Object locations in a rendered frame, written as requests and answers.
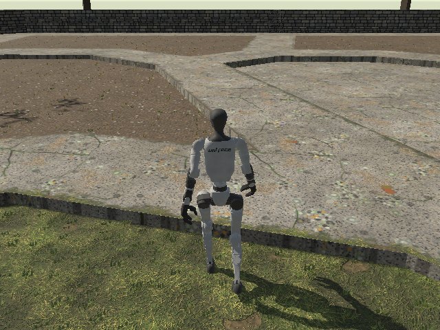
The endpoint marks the right robot hand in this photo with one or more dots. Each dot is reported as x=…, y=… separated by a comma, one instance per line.
x=245, y=187

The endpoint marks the robot thigh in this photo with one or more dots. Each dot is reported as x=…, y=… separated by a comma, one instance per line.
x=204, y=202
x=236, y=213

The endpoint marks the right robot thigh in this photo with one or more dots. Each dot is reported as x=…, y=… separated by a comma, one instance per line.
x=236, y=213

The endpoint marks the left robot upper arm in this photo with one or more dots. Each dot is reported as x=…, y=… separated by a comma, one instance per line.
x=197, y=146

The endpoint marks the left robot thigh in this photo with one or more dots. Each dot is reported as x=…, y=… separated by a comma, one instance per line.
x=204, y=202

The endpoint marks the right robot upper arm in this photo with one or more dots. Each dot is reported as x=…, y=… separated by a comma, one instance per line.
x=243, y=154

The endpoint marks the robot right forearm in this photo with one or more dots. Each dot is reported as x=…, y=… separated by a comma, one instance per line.
x=250, y=178

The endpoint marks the left robot hand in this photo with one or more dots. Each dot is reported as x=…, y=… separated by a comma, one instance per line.
x=184, y=214

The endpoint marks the robot left forearm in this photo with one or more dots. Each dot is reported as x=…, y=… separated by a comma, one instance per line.
x=189, y=188

